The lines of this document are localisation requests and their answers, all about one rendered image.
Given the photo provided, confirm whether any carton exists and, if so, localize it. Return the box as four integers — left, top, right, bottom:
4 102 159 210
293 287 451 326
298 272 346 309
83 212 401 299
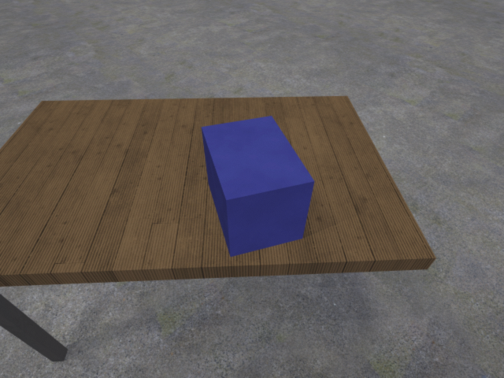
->
202 116 314 257

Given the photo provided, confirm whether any table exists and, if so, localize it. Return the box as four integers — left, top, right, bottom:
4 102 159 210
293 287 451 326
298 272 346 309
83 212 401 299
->
0 96 436 361

